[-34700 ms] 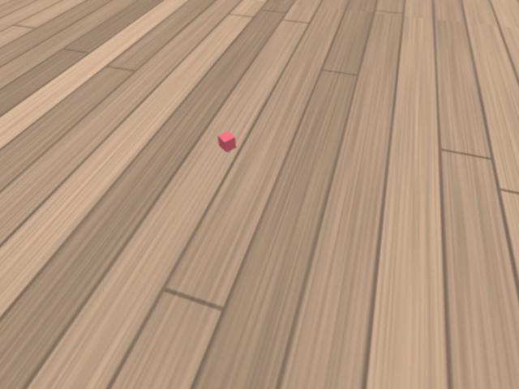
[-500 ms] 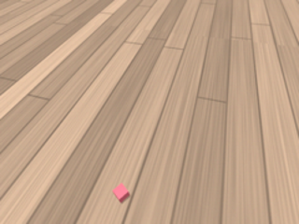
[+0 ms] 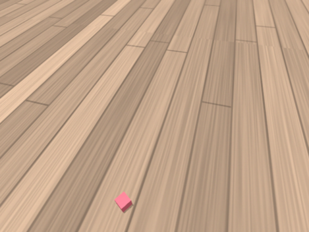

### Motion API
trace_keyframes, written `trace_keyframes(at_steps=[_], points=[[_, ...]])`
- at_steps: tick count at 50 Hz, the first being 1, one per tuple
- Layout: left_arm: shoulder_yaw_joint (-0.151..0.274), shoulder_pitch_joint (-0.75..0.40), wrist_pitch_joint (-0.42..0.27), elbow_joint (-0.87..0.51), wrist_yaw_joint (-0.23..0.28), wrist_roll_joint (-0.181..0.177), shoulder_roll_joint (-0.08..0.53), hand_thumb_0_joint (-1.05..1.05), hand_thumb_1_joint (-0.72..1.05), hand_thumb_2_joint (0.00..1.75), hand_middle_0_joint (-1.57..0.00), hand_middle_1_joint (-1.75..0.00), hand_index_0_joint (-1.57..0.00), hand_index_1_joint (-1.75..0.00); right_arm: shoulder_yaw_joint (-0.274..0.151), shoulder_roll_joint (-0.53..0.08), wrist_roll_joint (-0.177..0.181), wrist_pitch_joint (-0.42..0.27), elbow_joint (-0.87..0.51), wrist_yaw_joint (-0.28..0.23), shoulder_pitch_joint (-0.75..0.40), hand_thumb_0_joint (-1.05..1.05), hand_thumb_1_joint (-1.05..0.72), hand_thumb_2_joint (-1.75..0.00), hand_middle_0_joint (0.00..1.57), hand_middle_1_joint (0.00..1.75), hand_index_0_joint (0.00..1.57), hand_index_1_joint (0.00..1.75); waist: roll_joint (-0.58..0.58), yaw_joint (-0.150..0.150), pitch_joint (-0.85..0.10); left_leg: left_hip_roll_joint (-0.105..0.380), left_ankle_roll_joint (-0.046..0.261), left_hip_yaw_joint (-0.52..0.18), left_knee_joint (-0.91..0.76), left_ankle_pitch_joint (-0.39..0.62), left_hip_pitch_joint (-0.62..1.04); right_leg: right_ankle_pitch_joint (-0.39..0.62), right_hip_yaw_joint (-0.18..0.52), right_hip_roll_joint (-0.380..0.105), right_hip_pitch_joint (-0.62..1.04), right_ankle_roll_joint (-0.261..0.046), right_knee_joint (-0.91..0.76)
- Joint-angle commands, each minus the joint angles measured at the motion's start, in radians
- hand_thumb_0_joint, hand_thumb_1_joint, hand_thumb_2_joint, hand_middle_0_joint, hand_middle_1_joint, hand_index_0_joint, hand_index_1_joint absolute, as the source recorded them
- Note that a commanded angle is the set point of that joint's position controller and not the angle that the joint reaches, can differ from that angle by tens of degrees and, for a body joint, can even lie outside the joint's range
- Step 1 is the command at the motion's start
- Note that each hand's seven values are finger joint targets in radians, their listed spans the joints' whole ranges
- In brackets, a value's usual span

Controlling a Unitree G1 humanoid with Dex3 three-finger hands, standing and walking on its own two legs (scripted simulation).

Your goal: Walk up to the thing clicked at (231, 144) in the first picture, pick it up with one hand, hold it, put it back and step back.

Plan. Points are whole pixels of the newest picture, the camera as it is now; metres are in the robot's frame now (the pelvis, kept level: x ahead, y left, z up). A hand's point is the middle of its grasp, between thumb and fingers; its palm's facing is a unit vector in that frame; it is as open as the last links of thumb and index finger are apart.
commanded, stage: stand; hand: left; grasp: from above
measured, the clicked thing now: (123, 201) +0.42 +0.23 -0.75
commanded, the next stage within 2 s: step back in 0.78 s
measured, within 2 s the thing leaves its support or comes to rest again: neither
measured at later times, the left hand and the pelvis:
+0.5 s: hand out of the picture +0.07 +0.25 -0.16, palm faces +0.00 -0.94 -0.34, open 7.4 cm; pelvis +0.00 +0.00 +0.00, yaw +0 degrees
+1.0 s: hand out of the picture +0.08 +0.27 -0.16, palm faces -0.03 -0.91 -0.41, open 7.4 cm; pelvis -0.03 -0.01 -0.02, yaw -1 degrees
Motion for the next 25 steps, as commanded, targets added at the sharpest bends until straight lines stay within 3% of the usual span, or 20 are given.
trace_keyframes(at_steps=[1,5,12,25], points=[[0.033,-0.037,-0.022,-0.065,0.009,-0.001,0.206,0.0,0.9,0.9,-0.2,-0.3,-0.2,-0.3,-0.04,-0.199,0.0,-0.021,-0.061,-0.007,-0.043,0.0,-0.9,-0.9,0.2,0.3,0.2,0.3,-0.019,0.004,-0.056,0.114,0.028,-0.084,-0.062,0.09,-0.005,0.101,0.074,-0.093,-0.006,-0.037,-0.053],[0.032,-0.04,-0.024,-0.069,0.01,-0.001,0.212,0.0,0.9,0.9,-0.2,-0.3,-0.2,-0.3,-0.042,-0.202,0.001,-0.021,-0.063,-0.006,-0.047,0.0,-0.9,-0.9,0.2,0.3,0.2,0.3,-0.019,0.003,-0.073,0.115,0.027,-0.084,-0.055,0.134,0.005,0.13,0.071,-0.093,-0.001,-0.035,-0.049],[0.03,-0.04,-0.024,-0.07,0.009,-0.003,0.213,0.0,0.9,0.9,-0.2,-0.3,-0.2,-0.3,-0.04,-0.205,0.001,-0.019,-0.059,-0.003,-0.039,0.0,-0.9,-0.9,0.2,0.3,0.2,0.3,-0.02,-0.002,-0.055,0.113,0.03,-0.082,-0.063,0.083,-0.015,0.114,0.076,-0.096,0.001,-0.038,-0.052],[0.028,-0.026,-0.024,-0.07,0.003,-0.006,0.219,0.0,0.9,0.9,-0.2,-0.3,-0.2,-0.3,-0.038,-0.209,0.003,-0.022,-0.063,-0.001,-0.041,0.0,-0.9,-0.9,0.2,0.3,0.2,0.3,-0.019,0.003,-0.061,0.117,0.029,-0.084,-0.067,0.085,-0.001,0.106,0.08,-0.096,-0.009,-0.04,-0.045]])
